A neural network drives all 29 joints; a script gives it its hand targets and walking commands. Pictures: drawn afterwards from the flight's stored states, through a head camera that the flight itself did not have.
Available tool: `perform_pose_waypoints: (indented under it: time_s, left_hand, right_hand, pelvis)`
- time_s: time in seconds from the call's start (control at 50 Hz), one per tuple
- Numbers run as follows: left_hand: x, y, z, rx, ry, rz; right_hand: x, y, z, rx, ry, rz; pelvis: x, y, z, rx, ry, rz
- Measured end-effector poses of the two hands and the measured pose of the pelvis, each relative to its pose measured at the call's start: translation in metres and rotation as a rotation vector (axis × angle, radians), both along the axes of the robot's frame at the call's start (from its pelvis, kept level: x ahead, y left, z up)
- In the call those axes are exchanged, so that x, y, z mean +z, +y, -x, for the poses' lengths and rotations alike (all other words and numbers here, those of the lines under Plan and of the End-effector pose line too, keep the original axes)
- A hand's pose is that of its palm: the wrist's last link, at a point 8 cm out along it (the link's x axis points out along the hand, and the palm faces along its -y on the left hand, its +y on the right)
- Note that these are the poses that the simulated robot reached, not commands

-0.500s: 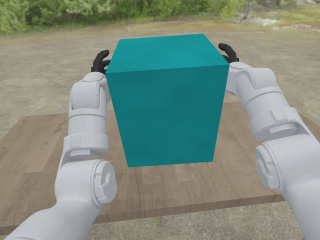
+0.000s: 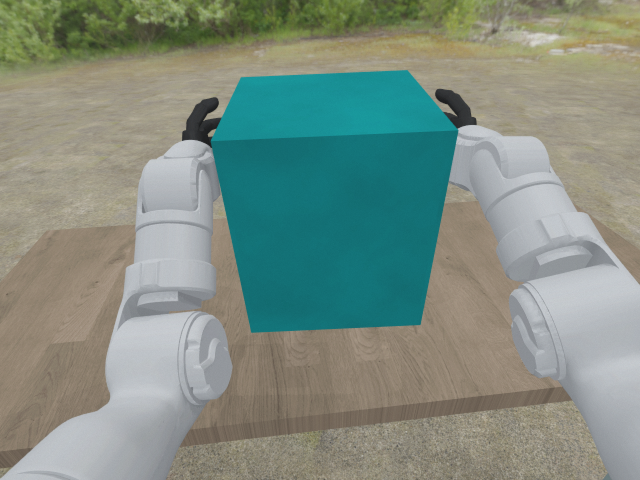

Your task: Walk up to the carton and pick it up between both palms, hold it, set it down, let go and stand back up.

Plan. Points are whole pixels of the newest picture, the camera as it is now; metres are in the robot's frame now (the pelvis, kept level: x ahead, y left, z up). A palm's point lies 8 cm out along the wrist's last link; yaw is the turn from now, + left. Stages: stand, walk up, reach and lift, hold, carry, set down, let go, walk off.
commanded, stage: hold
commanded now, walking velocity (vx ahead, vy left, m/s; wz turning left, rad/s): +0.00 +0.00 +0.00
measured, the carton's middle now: (330, 200) +0.38 +0.00 +0.25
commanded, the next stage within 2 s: none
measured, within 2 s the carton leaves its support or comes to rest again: neither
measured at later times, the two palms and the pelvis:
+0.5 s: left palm (194, 162) +0.37 +0.16 +0.31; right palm (456, 146) +0.38 -0.14 +0.32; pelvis +0.00 +0.00 +0.00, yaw +0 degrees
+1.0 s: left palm (193, 142) +0.38 +0.16 +0.33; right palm (459, 126) +0.38 -0.14 +0.34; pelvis +0.00 +0.00 +0.00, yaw +0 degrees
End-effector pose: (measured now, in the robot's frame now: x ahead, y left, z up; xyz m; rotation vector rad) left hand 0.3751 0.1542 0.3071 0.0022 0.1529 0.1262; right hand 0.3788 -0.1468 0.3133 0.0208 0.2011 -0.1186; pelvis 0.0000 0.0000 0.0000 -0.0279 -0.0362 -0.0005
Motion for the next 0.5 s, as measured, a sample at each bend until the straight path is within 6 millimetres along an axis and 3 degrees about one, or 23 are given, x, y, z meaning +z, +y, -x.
perform_pose_waypoints:
  time_s: [0.5]
  left_hand:
    - [-0.002, 0.0042, 0.0049, 0.004, -0.021, 0.001]
  right_hand:
    - [0.0028, 0.0043, 0.0033, 0.002, -0.021, -0.004]
  pelvis:
    - [-0.0005, 0.0041, -0.0039, 0.003, -0.023, 0.004]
